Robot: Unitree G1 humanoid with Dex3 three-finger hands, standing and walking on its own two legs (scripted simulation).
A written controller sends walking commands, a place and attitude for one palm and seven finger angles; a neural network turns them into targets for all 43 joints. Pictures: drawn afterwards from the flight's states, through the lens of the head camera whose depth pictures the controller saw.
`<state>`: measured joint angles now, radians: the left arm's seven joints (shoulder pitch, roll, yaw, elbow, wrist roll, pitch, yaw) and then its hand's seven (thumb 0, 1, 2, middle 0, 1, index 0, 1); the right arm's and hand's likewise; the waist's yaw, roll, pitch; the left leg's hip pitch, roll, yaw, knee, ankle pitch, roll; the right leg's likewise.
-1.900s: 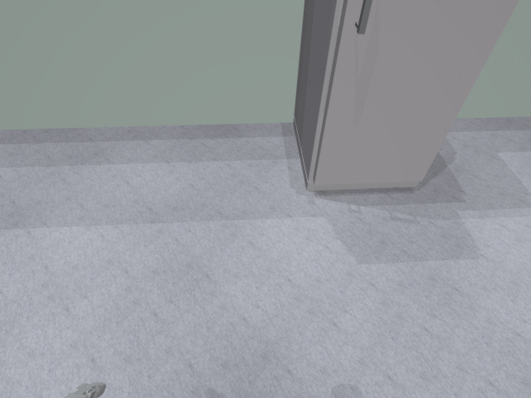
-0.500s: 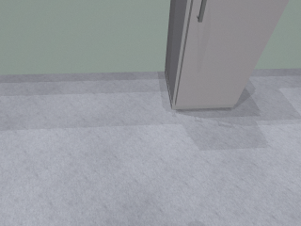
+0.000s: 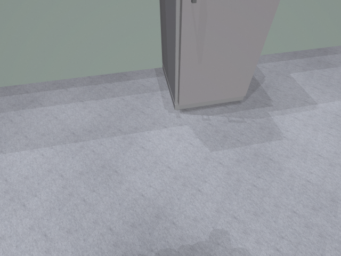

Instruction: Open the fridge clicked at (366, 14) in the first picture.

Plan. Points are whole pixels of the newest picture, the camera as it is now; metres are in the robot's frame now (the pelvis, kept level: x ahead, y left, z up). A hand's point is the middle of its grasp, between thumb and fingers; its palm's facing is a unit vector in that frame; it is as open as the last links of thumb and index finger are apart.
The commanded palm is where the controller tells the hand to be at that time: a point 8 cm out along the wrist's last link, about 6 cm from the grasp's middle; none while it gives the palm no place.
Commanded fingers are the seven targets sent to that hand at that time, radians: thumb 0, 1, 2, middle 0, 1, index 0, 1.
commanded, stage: walk to a spot facing it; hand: left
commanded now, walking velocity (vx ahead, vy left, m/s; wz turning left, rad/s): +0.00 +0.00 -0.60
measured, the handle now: out of the picture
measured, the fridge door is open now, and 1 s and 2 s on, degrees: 0 0 0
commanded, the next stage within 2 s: turn to face it in 1.90 s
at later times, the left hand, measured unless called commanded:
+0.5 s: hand out of the picture +0.09 +0.23 -0.15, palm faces -0.17 -0.96 -0.22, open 7.4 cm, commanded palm none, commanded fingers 0.00 0.90 0.90 -0.20 -0.30 -0.20 -0.30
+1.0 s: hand (181, 193) +0.32 +0.00 -0.16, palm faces -0.58 -0.79 -0.18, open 7.4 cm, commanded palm none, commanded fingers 0.00 0.90 0.90 -0.20 -0.30 -0.20 -0.30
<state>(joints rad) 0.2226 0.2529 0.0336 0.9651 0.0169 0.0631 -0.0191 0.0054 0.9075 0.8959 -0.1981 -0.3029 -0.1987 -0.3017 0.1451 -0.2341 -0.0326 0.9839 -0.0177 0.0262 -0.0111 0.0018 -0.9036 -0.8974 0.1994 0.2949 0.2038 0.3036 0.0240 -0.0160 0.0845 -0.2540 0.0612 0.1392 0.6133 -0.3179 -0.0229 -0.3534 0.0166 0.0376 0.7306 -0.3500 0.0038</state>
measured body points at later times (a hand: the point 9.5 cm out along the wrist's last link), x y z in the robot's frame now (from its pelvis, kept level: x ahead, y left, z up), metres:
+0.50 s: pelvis -0.01 +0.03 +0.02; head +0.00 +0.04 +0.46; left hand +0.09 +0.28 -0.13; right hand +0.01 -0.25 -0.11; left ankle -0.02 +0.15 -0.72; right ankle +0.01 -0.09 -0.69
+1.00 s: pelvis +0.11 -0.08 -0.01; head +0.16 -0.10 +0.44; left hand +0.35 +0.04 -0.15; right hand -0.09 -0.24 -0.15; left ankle +0.08 +0.10 -0.63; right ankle +0.10 -0.19 -0.72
